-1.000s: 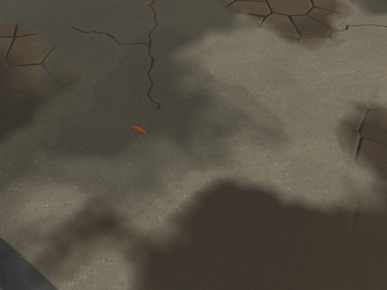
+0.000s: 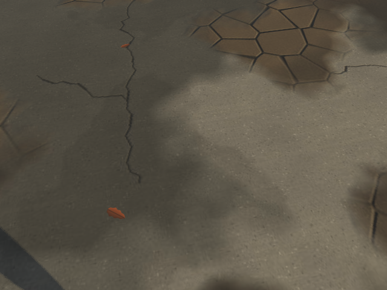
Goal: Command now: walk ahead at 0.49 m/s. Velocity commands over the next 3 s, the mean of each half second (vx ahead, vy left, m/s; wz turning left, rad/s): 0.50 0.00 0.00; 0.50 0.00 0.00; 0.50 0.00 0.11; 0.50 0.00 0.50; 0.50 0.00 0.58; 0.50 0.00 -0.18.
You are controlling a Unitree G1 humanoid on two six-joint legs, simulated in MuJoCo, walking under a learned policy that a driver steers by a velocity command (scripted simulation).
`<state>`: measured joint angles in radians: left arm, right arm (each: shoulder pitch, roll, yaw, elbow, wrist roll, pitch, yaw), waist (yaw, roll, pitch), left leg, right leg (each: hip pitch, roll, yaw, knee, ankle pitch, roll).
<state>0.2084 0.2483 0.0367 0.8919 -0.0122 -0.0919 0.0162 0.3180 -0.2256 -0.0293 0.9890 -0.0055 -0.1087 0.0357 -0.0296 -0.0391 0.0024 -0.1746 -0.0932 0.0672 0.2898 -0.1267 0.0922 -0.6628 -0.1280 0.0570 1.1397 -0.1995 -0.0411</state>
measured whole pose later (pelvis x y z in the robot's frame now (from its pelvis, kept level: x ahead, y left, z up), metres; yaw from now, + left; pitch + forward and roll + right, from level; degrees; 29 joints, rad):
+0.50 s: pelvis +0.28 -0.08 +0.00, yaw +1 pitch +1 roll +0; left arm 0.29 0.22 0.04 0.92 0.00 -0.11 -0.03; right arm 0.23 -0.28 -0.04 0.93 0.02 -0.09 0.00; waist 0.02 0.04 0.00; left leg -0.59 0.10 -0.03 1.12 -0.24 0.05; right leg -0.22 0.04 -0.06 0.34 -0.15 -0.07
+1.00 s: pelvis +0.55 -0.01 -0.01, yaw +1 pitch +1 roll +0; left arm 0.29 0.26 0.05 0.96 -0.02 -0.10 0.00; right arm 0.18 -0.24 -0.05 0.91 0.00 -0.10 0.03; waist 0.00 -0.03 0.02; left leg -0.34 -0.03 0.06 0.46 -0.15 0.07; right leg -0.44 -0.06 0.03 1.19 -0.35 -0.05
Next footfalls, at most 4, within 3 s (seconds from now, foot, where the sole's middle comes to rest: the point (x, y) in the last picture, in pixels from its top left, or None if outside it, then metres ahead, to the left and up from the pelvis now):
0.30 right None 0.34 -0.17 -0.78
0.86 left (176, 254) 0.65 0.07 -0.78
1.42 right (232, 182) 0.97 -0.16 -0.78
1.96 left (158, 146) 1.18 0.15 -0.78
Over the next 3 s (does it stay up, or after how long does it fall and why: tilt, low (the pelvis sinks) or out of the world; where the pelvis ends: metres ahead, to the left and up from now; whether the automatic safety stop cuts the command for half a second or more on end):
stays up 1.53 0.31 -0.01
